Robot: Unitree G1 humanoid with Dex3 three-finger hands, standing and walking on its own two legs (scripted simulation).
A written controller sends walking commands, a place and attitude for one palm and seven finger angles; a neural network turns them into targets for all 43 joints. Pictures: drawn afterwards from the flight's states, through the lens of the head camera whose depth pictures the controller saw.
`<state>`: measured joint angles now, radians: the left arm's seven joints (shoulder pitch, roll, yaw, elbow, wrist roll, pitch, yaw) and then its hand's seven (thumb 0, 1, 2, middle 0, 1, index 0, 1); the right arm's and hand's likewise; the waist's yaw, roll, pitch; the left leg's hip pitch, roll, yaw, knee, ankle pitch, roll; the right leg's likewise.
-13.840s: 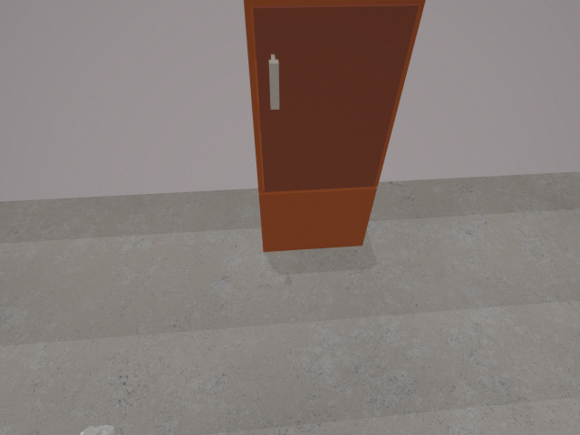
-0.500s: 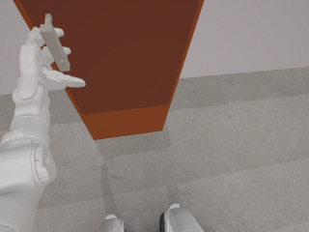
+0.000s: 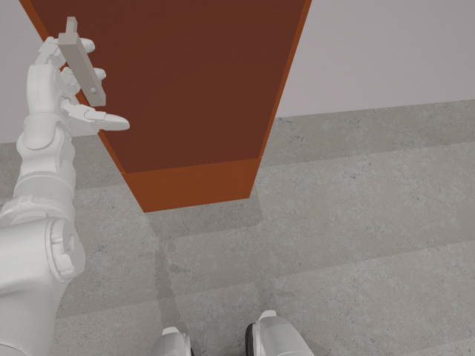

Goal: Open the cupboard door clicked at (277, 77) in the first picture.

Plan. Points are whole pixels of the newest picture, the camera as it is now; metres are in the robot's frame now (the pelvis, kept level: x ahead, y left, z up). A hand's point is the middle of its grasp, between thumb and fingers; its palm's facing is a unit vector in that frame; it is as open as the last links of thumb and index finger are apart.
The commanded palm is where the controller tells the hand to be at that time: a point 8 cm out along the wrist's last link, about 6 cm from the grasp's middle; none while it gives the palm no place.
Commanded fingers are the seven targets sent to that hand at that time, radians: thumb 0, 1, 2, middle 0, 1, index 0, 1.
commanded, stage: close the thumb around the handle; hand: left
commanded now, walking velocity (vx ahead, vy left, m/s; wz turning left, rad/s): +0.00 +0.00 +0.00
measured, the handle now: (85, 64) +0.58 +0.20 +0.09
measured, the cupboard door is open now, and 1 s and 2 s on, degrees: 0 2 41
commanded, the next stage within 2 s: pull the door open along its arc in 0.70 s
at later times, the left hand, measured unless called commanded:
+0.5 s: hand (97, 90) +0.52 +0.17 +0.09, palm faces +0.07 -1.00 -0.02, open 7.6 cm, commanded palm +0.50 +0.22 +0.09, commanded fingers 0.00 0.90 0.90 -0.40 -1.35 -0.40 -1.35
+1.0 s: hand (99, 95) +0.51 +0.17 +0.09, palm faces +0.07 -1.00 -0.01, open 6.1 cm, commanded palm +0.46 +0.22 +0.09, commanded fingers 0.00 0.90 0.90 -0.40 -1.35 -0.40 -1.35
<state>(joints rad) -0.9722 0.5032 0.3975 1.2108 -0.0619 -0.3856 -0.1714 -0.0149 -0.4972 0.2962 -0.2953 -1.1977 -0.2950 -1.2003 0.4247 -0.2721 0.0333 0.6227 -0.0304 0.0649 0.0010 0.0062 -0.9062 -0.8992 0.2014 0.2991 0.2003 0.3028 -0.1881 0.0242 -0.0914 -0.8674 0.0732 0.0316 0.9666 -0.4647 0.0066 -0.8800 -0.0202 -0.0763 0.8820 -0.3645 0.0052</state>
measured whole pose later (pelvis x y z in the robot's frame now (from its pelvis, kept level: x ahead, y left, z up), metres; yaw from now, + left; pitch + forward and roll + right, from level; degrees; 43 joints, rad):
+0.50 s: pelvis +0.00 +0.00 +0.00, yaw +0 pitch +20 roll -2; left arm -0.94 0.47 0.40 1.19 -0.05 -0.40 -0.13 0.00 0.43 0.69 -0.36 -1.30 -0.36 -1.30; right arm 0.42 -0.26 0.03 0.62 -0.03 0.07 0.01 0.01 -0.91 -0.90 0.20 0.30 0.20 0.30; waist -0.18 0.03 -0.10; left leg -0.85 0.07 0.04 0.96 -0.47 0.01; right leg -0.87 -0.02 -0.07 0.88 -0.37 0.01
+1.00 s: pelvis +0.01 +0.00 +0.00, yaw -1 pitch +20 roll -2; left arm -0.86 0.44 0.40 1.11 -0.08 -0.40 -0.14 0.00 0.70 0.76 -0.34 -1.33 -0.32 -1.35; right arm 0.43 -0.27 0.02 0.61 -0.02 0.08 0.01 0.01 -0.91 -0.90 0.20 0.30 0.20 0.30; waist -0.17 0.03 -0.11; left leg -0.81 0.08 0.05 0.94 -0.47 0.00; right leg -0.84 -0.01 -0.05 0.87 -0.37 0.00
